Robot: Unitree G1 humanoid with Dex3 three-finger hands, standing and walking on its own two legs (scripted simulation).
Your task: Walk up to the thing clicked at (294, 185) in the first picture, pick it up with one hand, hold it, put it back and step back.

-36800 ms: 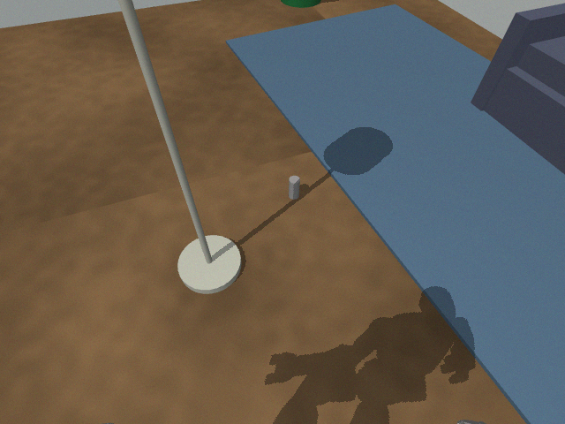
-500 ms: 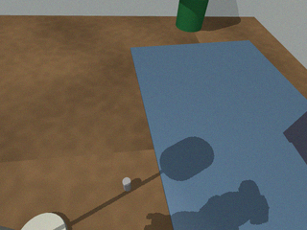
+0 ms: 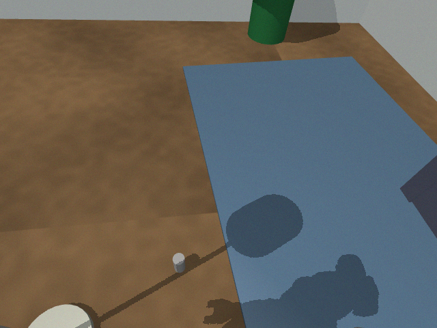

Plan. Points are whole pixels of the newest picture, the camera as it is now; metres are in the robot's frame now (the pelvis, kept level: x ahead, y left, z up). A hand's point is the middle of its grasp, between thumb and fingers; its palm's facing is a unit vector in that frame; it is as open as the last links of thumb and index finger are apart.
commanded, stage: stand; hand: left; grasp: from above
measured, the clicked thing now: (179, 263) +0.44 +0.14 -0.73
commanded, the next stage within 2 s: none
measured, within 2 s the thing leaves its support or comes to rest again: neither
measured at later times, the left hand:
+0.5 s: hand out of the picture +0.04 +0.25 -0.17, palm faces -0.01 -0.95 -0.30, open 7.4 cm
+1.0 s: hand out of the picture +0.06 +0.25 -0.17, palm faces -0.01 -0.96 -0.30, open 7.4 cm
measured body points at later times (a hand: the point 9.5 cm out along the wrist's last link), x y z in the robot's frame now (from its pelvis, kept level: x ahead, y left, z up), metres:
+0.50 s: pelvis +0.00 +0.00 +0.00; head +0.03 +0.02 +0.45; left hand +0.04 +0.30 -0.15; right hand +0.07 -0.30 -0.12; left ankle +0.00 +0.06 -0.75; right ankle -0.04 -0.21 -0.73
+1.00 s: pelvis +0.01 +0.00 +0.00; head +0.04 +0.03 +0.45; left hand +0.06 +0.30 -0.15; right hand +0.09 -0.30 -0.12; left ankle +0.00 +0.06 -0.75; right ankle -0.04 -0.21 -0.73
